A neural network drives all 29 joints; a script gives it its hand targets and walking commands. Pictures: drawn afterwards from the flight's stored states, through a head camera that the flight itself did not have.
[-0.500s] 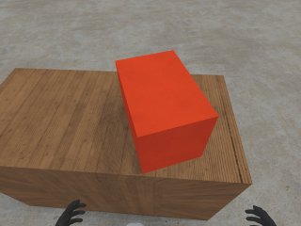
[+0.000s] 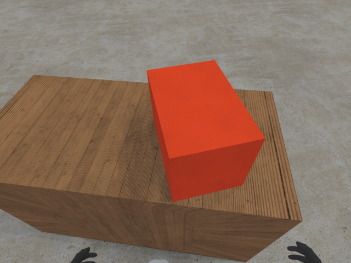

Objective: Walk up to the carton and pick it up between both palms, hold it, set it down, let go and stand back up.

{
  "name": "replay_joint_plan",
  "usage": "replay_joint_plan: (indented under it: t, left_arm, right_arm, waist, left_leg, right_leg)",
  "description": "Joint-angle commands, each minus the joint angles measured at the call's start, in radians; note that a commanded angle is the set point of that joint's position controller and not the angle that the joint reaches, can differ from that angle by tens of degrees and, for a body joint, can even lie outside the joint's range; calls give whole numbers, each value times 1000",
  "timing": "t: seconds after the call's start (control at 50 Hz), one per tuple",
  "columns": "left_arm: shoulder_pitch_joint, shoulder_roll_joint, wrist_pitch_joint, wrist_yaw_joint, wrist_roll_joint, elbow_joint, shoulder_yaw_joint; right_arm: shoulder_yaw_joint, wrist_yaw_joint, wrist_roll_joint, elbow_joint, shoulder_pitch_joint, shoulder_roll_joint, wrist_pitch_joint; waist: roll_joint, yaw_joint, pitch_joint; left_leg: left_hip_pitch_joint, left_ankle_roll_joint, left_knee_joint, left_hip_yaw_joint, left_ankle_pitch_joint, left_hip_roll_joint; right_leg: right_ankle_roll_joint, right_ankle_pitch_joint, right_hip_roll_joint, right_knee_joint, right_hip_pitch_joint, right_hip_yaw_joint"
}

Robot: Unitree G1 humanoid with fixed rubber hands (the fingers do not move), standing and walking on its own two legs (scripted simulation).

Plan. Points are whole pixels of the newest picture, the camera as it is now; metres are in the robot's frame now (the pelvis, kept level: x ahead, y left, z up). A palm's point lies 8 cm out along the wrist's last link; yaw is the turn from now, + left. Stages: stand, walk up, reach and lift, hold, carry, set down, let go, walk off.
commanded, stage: walk up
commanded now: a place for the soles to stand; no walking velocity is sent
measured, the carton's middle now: (194, 127) +0.47 -0.01 +0.00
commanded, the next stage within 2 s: none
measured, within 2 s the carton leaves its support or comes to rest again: neither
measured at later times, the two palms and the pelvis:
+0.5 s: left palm out of the picture +0.03 +0.34 -0.11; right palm (280, 253) +0.16 -0.20 -0.10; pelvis +0.00 +0.04 -0.01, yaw +5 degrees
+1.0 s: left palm out of the picture +0.10 +0.34 -0.07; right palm out of the picture +0.08 -0.20 -0.09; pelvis -0.03 +0.08 +0.01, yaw -6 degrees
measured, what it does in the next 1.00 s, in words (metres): shifts its weight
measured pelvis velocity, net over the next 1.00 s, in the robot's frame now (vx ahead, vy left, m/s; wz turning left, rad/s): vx -0.03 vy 0.08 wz -0.10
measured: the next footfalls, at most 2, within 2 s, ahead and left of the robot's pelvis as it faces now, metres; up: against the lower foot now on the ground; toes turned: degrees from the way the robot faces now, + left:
none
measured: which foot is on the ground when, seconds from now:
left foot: down 0.00-1.00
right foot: down 0.00-1.00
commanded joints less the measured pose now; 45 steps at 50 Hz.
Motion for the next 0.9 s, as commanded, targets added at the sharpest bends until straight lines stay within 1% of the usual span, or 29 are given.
replay_joint_plan:
  t: [0.0, 0.08, 0.12, 0.16, 0.2, 0.22, 0.24, 0.26, 0.28, 0.32, 0.36, 0.4, 0.42, 0.44, 0.46, 0.48, 0.5, 0.52, 0.6, 0.64, 0.66, 0.68, 0.7, 0.72, 0.74, 0.78, 0.8, 0.84, 0.88]
  left_arm:
    - [-34, 151, -6, 1, -9, -99, 45]
    - [14, 125, -3, 0, -7, -94, 46]
    - [27, 131, -12, 2, -4, -87, 51]
    - [27, 149, -22, 5, -3, -81, 55]
    - [25, 173, -26, 8, 2, -76, 59]
    - [92, 214, -34, 36, 27, -59, 85]
    - [116, 232, -37, 51, 32, -52, 93]
    - [130, 230, -37, 61, 40, -49, 99]
    - [125, 213, -38, 71, 43, -45, 94]
    - [74, 206, -46, 82, 42, -42, 85]
    - [39, 211, -49, 75, 33, -47, 78]
    - [25, 217, -39, 58, 21, -55, 78]
    - [17, 213, -33, 46, 8, -62, 72]
    - [53, 178, -28, 33, -9, -65, 59]
    - [104, 131, -29, 18, -23, -89, 39]
    - [106, 90, -16, 22, -49, -112, 26]
    - [76, 97, -1, 30, -45, -115, 37]
    - [80, 101, 1, 33, -42, -117, 42]
    - [196, 105, -24, 37, -17, -91, 72]
    - [238, 91, -37, 23, -12, -95, 81]
    - [260, 103, -46, 14, -10, -99, 90]
    - [227, 159, -54, 9, 2, -115, 107]
    - [158, 236, -52, 6, -7, -137, 120]
    - [82, 217, -51, 10, -6, -147, 114]
    - [51, 186, -55, 11, -6, -156, 101]
    - [21, 160, -55, 2, -13, -174, 80]
    - [64, 137, -56, -8, -22, -177, 72]
    - [124, 102, -53, -16, -32, -171, 65]
    - [110, 104, -47, -14, -25, -174, 69]
  right_arm:
    - [-50, -5, 9, -91, 21, -162, -24]
    - [-47, -16, 12, -84, -10, -177, -15]
    - [-40, -17, 11, -81, -28, -161, -11]
    - [-35, -14, 11, -79, -31, -139, -10]
    - [-35, -11, 4, -80, -16, -127, -11]
    - [-47, 10, -22, -95, -70, -169, 9]
    - [-45, 21, -38, -105, -87, -133, 24]
    - [-47, 26, -49, -117, -105, -122, 37]
    - [-49, 31, -51, -126, -121, -120, 49]
    - [-45, 41, -41, -143, -146, -87, 60]
    - [-38, 49, -28, -117, -148, -51, 51]
    - [-40, 54, -17, -74, -123, -50, 27]
    - [-51, 51, -14, -41, -70, -76, 11]
    - [-68, 42, -17, -18, -31, -131, -3]
    - [-88, 27, -31, -11, 1, -205, -11]
    - [-91, 14, -3, -22, -26, -258, -7]
    - [-85, 3, 11, -20, -56, -236, -1]
    - [-74, -6, 7, -23, -110, -211, 4]
    - [-47, -16, -19, -33, -194, -166, 23]
    - [-35, -13, -12, -28, -237, -166, 31]
    - [-29, -8, -3, -26, -253, -170, 34]
    - [-14, 0, 11, -38, -225, -127, 33]
    - [-17, 0, 20, -37, -239, -99, 35]
    - [-24, -1, 6, -21, -245, -111, 35]
    - [-20, 4, 11, -11, -223, -105, 29]
    - [-16, 3, 5, 1, -197, -104, 0]
    - [-21, -2, -10, -3, -210, -128, -14]
    - [-25, -3, -2, 8, -230, -158, -17]
    - [-14, -1, 9, 17, -223, -140, -12]
  waist:
    - [-3, -11, -44]
    - [83, 11, -46]
    - [75, 19, -37]
    - [31, 15, -36]
    - [-23, 6, -50]
    - [-6, 37, -9]
    - [-71, 47, 4]
    - [-87, 60, 35]
    - [-43, 53, 47]
    - [-65, 24, 49]
    - [-154, 20, 32]
    - [-191, 15, -5]
    - [-142, -12, -36]
    - [-27, -31, -74]
    - [137, -53, -140]
    - [242, -66, -188]
    - [186, -79, -145]
    - [172, -64, -104]
    - [179, -19, -82]
    - [147, 22, -84]
    - [106, 46, -73]
    - [-57, 33, -43]
    - [-195, 16, 8]
    - [-154, 2, 69]
    - [-140, -21, 62]
    - [-128, -45, -1]
    - [-114, -25, -58]
    - [-58, 5, -111]
    - [-37, 3, -77]
  left_leg:
    - [-19, 71, -104, -92, 247, 90]
    - [-138, 121, -234, -246, 114, 135]
    - [-150, 102, -225, -215, 100, 113]
    - [-122, 68, -150, -124, 144, 71]
    - [-60, 43, -37, -28, 191, 47]
    - [-172, 29, 127, 39, 235, 24]
    - [-235, 5, 268, 89, -102, 35]
    - [-296, -11, 432, 98, -263, 77]
    - [-321, -17, 509, 72, -263, 105]
    - [-296, -13, 432, 42, -209, 163]
    - [-165, -11, 234, 103, -166, 170]
    - [36, 3, 31, 215, -75, 115]
    - [163, 18, -97, 268, 78, 77]
    - [256, 44, -170, 233, 199, 75]
    - [351, 116, -189, 39, 353, 215]
    - [212, 271, -267, -198, 371, 394]
    - [113, 331, -298, -202, 250, 409]
    - [96, 338, -295, -159, 257, 407]
    - [38, 288, -277, -64, 195, 413]
    - [-25, 213, -246, -5, 80, 385]
    - [-86, 157, -222, 33, -47, 357]
    - [-145, 84, -109, 122, -193, 273]
    - [-91, 12, 75, 230, -208, 115]
    - [-32, 14, 150, 181, -188, 119]
    - [-6, 16, 115, 174, -139, 121]
    - [115, 35, -116, 161, 34, 149]
    - [176, 47, -161, 114, 110, 189]
    - [150, 74, -190, 71, 67, 236]
    - [96, 72, -225, 94, 8, 235]
  right_leg:
    - [-61, 74, -96, -153, 11, 115]
    - [-30, 0, -22, -91, 108, 140]
    - [-39, 11, -39, -137, 123, 159]
    - [-61, 41, -91, -196, 108, 175]
    - [-100, 86, -178, -250, 68, 197]
    - [-171, 267, -308, -262, 146, 306]
    - [-263, 495, -461, -290, 170, 352]
    - [-331, 616, -536, -307, 162, 375]
    - [-338, 662, -530, -295, 151, 343]
    - [-264, 601, -457, -285, 145, 248]
    - [-190, 561, -354, -257, 104, 142]
    - [-138, 535, -256, -170, 24, 60]
    - [-109, 480, -212, -92, -36, 34]
    - [-58, 405, -164, -3, -82, 19]
    - [-4, 177, -104, 148, -177, 12]
    - [28, -288, 14, 258, -143, 94]
    - [26, -346, 10, 359, -135, 211]
    - [27, -316, 26, 388, -178, 241]
    - [39, -201, 40, 244, -118, 244]
    - [31, -35, 48, 8, 4, 228]
    - [13, 62, 53, -127, 65, 249]
    - [-38, -59, -52, -267, 20, 467]
    - [-126, -233, -177, -415, -165, 729]
    - [-174, -183, -194, -420, -261, 714]
    - [-169, -59, -165, -377, -245, 644]
    - [-90, 169, -83, -258, -215, 497]
    - [-47, 222, -48, -218, -205, 452]
    - [-15, 124, 21, -192, -145, 393]
    - [-14, 135, 32, -170, -114, 390]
